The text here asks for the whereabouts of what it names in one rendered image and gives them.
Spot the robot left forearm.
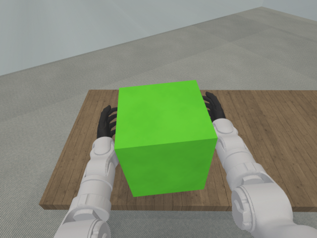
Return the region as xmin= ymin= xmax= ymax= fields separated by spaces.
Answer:
xmin=53 ymin=137 xmax=119 ymax=238

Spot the robot right upper arm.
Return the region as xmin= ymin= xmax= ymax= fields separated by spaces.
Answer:
xmin=231 ymin=182 xmax=317 ymax=238

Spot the table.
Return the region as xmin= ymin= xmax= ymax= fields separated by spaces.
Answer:
xmin=39 ymin=90 xmax=317 ymax=212

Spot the robot right forearm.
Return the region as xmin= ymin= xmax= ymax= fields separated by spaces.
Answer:
xmin=212 ymin=119 xmax=293 ymax=216

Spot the left robot hand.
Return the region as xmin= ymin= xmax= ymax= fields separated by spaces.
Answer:
xmin=97 ymin=105 xmax=117 ymax=139

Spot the robot left upper arm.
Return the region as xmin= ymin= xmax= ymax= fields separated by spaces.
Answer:
xmin=54 ymin=219 xmax=111 ymax=238

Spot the carton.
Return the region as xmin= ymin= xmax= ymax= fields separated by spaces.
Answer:
xmin=114 ymin=80 xmax=218 ymax=197

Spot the right robot hand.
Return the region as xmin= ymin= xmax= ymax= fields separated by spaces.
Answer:
xmin=202 ymin=92 xmax=226 ymax=122

